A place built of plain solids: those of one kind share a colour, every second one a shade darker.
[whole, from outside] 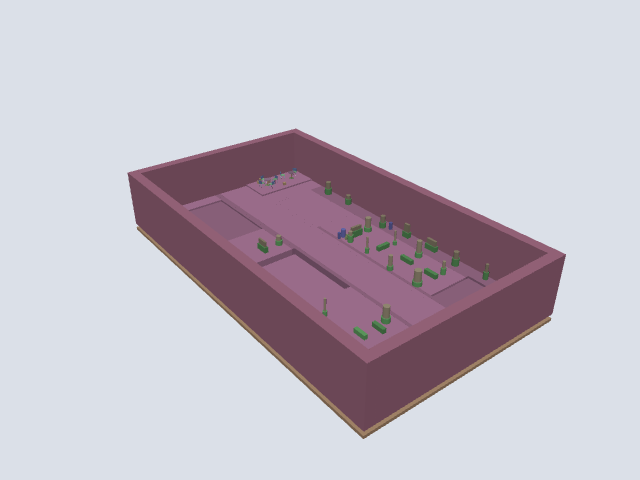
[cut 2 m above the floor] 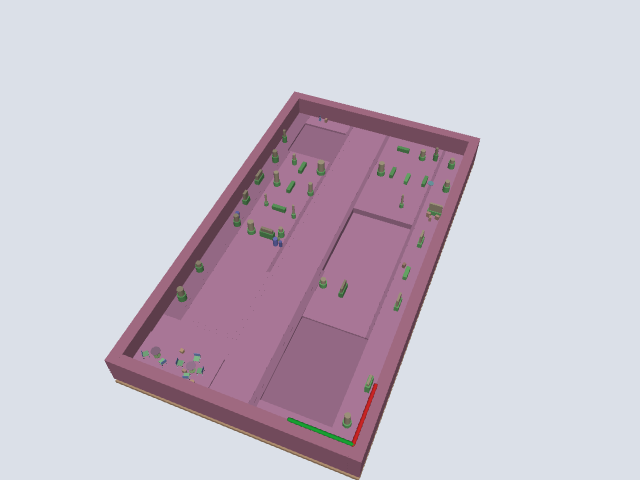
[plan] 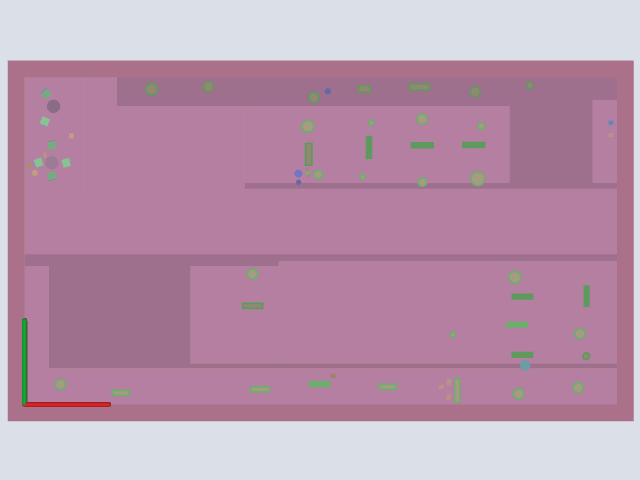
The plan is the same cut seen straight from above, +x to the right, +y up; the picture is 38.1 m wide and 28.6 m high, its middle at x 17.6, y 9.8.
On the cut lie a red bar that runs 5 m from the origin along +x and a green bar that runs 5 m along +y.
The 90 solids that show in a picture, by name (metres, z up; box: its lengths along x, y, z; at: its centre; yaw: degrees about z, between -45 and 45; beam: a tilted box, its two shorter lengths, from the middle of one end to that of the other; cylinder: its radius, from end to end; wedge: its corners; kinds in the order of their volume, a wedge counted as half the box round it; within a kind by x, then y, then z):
{
 "floor_1": {"box": [1.45, 6.1, 1.32], "at": [0.72, 5.2, -0.66]},
 "floor_2": {"box": [3.5, 7.05, 1.16], "at": [1.75, 15.97, -0.42]},
 "floor_3": {"box": [2.0, 7.05, 1.0], "at": [4.5, 15.97, -0.5]},
 "floor_4": {"box": [8.42, 6.1, 1.14], "at": [5.66, 5.2, -0.75]},
 "floor_5": {"box": [0.35, 4.94, 1.32], "at": [5.67, 15.32, -0.66]},
 "floor_6": {"box": [15.15, 0.3, 1.32], "at": [7.58, 8.4, -0.66]},
 "floor_7": {"box": [7.26, 4.94, 1.32], "at": [9.48, 15.32, -0.66]},
 "floor_8": {"box": [5.28, 5.8, 1.32], "at": [12.51, 5.35, -0.66]},
 "floor_9": {"box": [23.4, 0.35, 1.32], "at": [17.2, 17.96, -0.66]},
 "floor_10": {"box": [35.3, 2.15, 1.32], "at": [17.65, 1.07, -0.66]},
 "floor_11": {"box": [35.3, 0.4, 1.32], "at": [17.65, 8.75, -0.66]},
 "floor_12": {"box": [35.3, 3.5, 1.0], "at": [17.65, 10.7, -0.5]},
 "floor_13": {"box": [8.42, 6.1, 0.64], "at": [19.36, 5.5, -1.0]},
 "floor_14": {"box": [29.8, 0.4, 1.32], "at": [20.4, 12.65, -0.66]},
 "floor_15": {"box": [29.8, 1.36, 1.32], "at": [20.4, 18.82, -0.66]},
 "floor_16": {"box": [15.79, 4.59, 1.32], "at": [21.0, 15.49, -0.66]},
 "floor_17": {"box": [25.43, 0.3, 1.32], "at": [22.59, 2.3, -0.66]},
 "floor_18": {"box": [22.19, 0.35, 1.32], "at": [24.2, 13.03, -0.66]},
 "floor_19": {"box": [11.73, 6.1, 1.32], "at": [29.43, 5.5, -0.66]},
 "floor_20": {"box": [4.94, 4.94, 1.1], "at": [31.37, 15.67, -0.77]},
 "floor_21": {"box": [1.46, 4.94, 1.32], "at": [34.57, 15.67, -0.66]},
 "wall_1": {"box": [1.0, 19.5, 6.0], "at": [-0.5, 9.75, 2.0]},
 "wall_2": {"box": [37.3, 1.0, 6.0], "at": [17.65, -0.5, 2.0]},
 "wall_3": {"box": [37.3, 1.0, 6.0], "at": [17.65, 20.0, 2.0]},
 "wall_4": {"box": [1.0, 19.5, 6.0], "at": [35.8, 9.75, 2.0]},
 "floor_base_1": {"box": [37.3, 21.5, 0.3], "at": [17.65, 9.75, -1.57]},
 "piece_1": {"cylinder": 0.35, "from": [2.14, 1.19, 0.0], "to": [2.14, 1.19, 0.45]},
 "piece_2": {"box": [1.1, 0.4, 0.85], "at": [5.73, 0.69, 0.42]},
 "piece_3": {"cylinder": 0.4, "from": [7.56, 18.8, 0.0], "to": [7.56, 18.8, 0.7]},
 "piece_4": {"cylinder": 0.35, "from": [10.96, 18.93, 0.0], "to": [10.96, 18.93, 0.65]},
 "piece_5": {"cylinder": 0.35, "from": [13.58, 7.78, 0.0], "to": [13.58, 7.78, 0.5]},
 "piece_6": {"box": [1.3, 0.4, 0.6], "at": [13.59, 5.87, 0.3]},
 "piece_7": {"box": [1.2, 0.4, 0.5], "at": [14.03, 0.9, 0.25]},
 "piece_8": {"cylinder": 0.4, "from": [16.88, 16.57, 0.0], "to": [16.88, 16.57, 0.45]},
 "piece_9": {"box": [0.48, 1.4, 0.7], "at": [16.93, 14.9, 0.35]},
 "piece_10": {"cylinder": 0.35, "from": [17.24, 18.3, 0.0], "to": [17.24, 18.3, 0.6]},
 "piece_11": {"cylinder": 0.3, "from": [17.5, 13.7, 0.0], "to": [17.5, 13.7, 0.75]},
 "piece_12": {"box": [1.3, 0.37, 0.44], "at": [17.58, 1.21, 0.22]},
 "piece_13": {"box": [0.8, 0.48, 0.6], "at": [20.24, 18.8, 0.3]},
 "piece_14": {"box": [0.39, 1.4, 0.47], "at": [20.51, 15.32, 0.23]},
 "piece_15": {"box": [1.1, 0.4, 0.5], "at": [21.64, 1.04, 0.25]},
 "piece_16": {"box": [1.3, 0.48, 0.55], "at": [23.52, 18.92, 0.28]},
 "piece_17": {"cylinder": 0.35, "from": [23.68, 17.0, 0.0], "to": [23.68, 17.0, 0.5]},
 "piece_18": {"box": [1.4, 0.39, 0.47], "at": [23.69, 15.44, 0.23]},
 "piece_19": {"cylinder": 0.3, "from": [23.7, 13.25, 0.0], "to": [23.7, 13.25, 0.45]},
 "piece_20": {"box": [0.4, 1.5, 0.5], "at": [25.78, 0.82, 0.25]},
 "piece_21": {"box": [1.4, 0.39, 0.47], "at": [26.76, 15.47, 0.23]},
 "piece_22": {"cylinder": 0.35, "from": [26.85, 18.64, 0.0], "to": [26.85, 18.64, 0.75]},
 "piece_23": {"cylinder": 0.45, "from": [27.0, 13.44, 0.0], "to": [27.0, 13.44, 0.45]},
 "piece_24": {"cylinder": 0.4, "from": [29.21, 7.57, 0.0], "to": [29.21, 7.57, 0.5]},
 "piece_25": {"box": [1.3, 0.37, 0.44], "at": [29.32, 4.75, 0.22]},
 "piece_26": {"cylinder": 0.35, "from": [29.43, 0.63, 0.0], "to": [29.43, 0.63, 0.7]},
 "piece_27": {"box": [1.3, 0.37, 0.44], "at": [29.65, 6.42, 0.22]},
 "piece_28": {"box": [1.3, 0.37, 0.44], "at": [29.66, 2.96, 0.22]},
 "piece_29": {"cylinder": 0.25, "from": [30.11, 19.0, 0.0], "to": [30.11, 19.0, 0.75]},
 "piece_30": {"cylinder": 0.35, "from": [32.98, 1.01, 0.0], "to": [32.98, 1.01, 0.7]},
 "piece_31": {"cylinder": 0.35, "from": [33.08, 4.22, 0.0], "to": [33.08, 4.22, 0.45]},
 "piece_32": {"box": [0.37, 1.3, 0.44], "at": [33.49, 6.46, 0.22]},
 "plant_1": {"cylinder": 0.25, "from": [2.14, 1.19, 0.45], "to": [2.14, 1.19, 1.56]},
 "plant_2": {"box": [0.9, 0.2, 0.36], "at": [5.73, 0.69, 1.03]},
 "plant_3": {"cylinder": 0.3, "from": [7.56, 18.8, 0.7], "to": [7.56, 18.8, 1.46]},
 "plant_4": {"cylinder": 0.25, "from": [10.96, 18.93, 0.65], "to": [10.96, 18.93, 1.06]},
 "plant_5": {"cylinder": 0.25, "from": [13.58, 7.78, 0.5], "to": [13.58, 7.78, 0.96]},
 "plant_6": {"box": [1.1, 0.2, 0.56], "at": [13.59, 5.87, 0.88]},
 "plant_7": {"box": [1.0, 0.2, 0.86], "at": [14.03, 0.9, 0.93]},
 "plant_8": {"cylinder": 0.3, "from": [16.88, 16.57, 0.45], "to": [16.88, 16.57, 1.51]},
 "plant_9": {"box": [0.28, 1.2, 0.41], "at": [16.93, 14.9, 0.91]},
 "plant_10": {"cylinder": 0.25, "from": [17.24, 18.3, 0.6], "to": [17.24, 18.3, 1.31]},
 "plant_11": {"box": [0.6, 0.28, 0.86], "at": [20.24, 18.8, 1.03]},
 "plant_12": {"box": [0.9, 0.2, 0.96], "at": [21.64, 1.04, 0.98]},
 "plant_13": {"box": [1.1, 0.28, 0.56], "at": [23.52, 18.92, 0.83]},
 "plant_14": {"cylinder": 0.25, "from": [23.68, 17.0, 0.5], "to": [23.68, 17.0, 1.76]},
 "plant_15": {"cylinder": 0.2, "from": [23.7, 13.25, 0.45], "to": [23.7, 13.25, 1.56]},
 "plant_16": {"box": [0.2, 1.3, 0.91], "at": [25.78, 0.82, 0.95]},
 "plant_17": {"cylinder": 0.25, "from": [26.85, 18.64, 0.75], "to": [26.85, 18.64, 1.46]},
 "plant_18": {"cylinder": 0.35, "from": [27.0, 13.44, 0.45], "to": [27.0, 13.44, 1.56]},
 "plant_19": {"cylinder": 0.3, "from": [29.21, 7.57, 0.5], "to": [29.21, 7.57, 1.56]},
 "plant_20": {"cylinder": 0.25, "from": [29.43, 0.63, 0.7], "to": [29.43, 0.63, 1.31]},
 "plant_21": {"cylinder": 0.25, "from": [32.98, 1.01, 0.7], "to": [32.98, 1.01, 1.16]},
 "plant_22": {"cylinder": 0.25, "from": [33.08, 4.22, 0.45], "to": [33.08, 4.22, 1.21]},
 "bin_1": {"cylinder": 0.23, "from": [16.32, 13.76, 0.0], "to": [16.32, 13.76, 0.87]},
 "chair_seat_1": {"box": [0.5, 0.49, 0.03], "at": [0.82, 14.4, 0.62], "yaw": 19.7},
 "chair_seat_2": {"box": [0.49, 0.5, 0.03], "at": [1.2, 16.86, 0.62], "yaw": -23.4},
 "chair_seat_3": {"box": [0.49, 0.5, 0.03], "at": [1.29, 18.52, 0.62], "yaw": 43.1},
 "chair_seat_4": {"box": [0.49, 0.5, 0.03], "at": [1.62, 13.61, 0.62], "yaw": 12.7},
 "chair_seat_5": {"box": [0.49, 0.5, 0.03], "at": [1.62, 15.46, 0.62], "yaw": 11.2},
 "chair_seat_6": {"box": [0.5, 0.49, 0.03], "at": [2.49, 14.4, 0.62], "yaw": 15.3},
 "top_1": {"cylinder": 0.4, "from": [1.62, 14.4, 0.86], "to": [1.62, 14.4, 0.9]},
 "top_2": {"cylinder": 0.4, "from": [1.72, 17.76, 0.86], "to": [1.72, 17.76, 0.9]},
 "hose_coil_1": {"cylinder": 0.31, "from": [29.82, 2.33, -0.05], "to": [29.82, 2.33, 0.07]}
}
